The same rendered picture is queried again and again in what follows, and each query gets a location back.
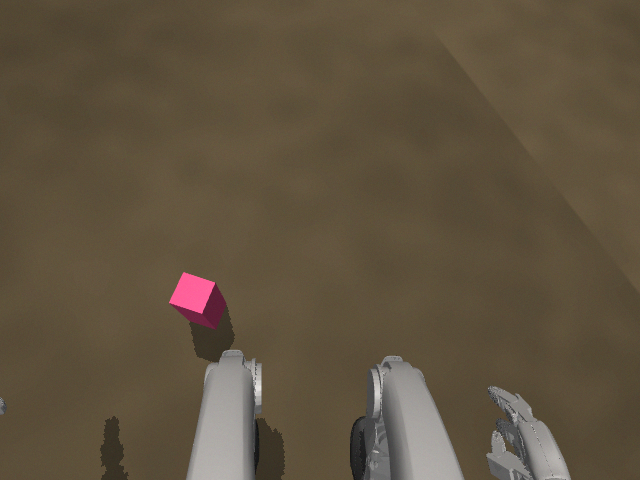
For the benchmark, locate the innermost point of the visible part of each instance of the carton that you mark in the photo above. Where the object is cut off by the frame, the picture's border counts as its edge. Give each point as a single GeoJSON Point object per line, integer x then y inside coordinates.
{"type": "Point", "coordinates": [199, 300]}

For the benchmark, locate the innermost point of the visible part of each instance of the right robot hand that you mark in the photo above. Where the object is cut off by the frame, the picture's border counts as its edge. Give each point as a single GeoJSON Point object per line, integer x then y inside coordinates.
{"type": "Point", "coordinates": [533, 443]}

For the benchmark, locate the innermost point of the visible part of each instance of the right robot foot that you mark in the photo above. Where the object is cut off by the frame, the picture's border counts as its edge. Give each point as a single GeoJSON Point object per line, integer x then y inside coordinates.
{"type": "Point", "coordinates": [357, 449]}

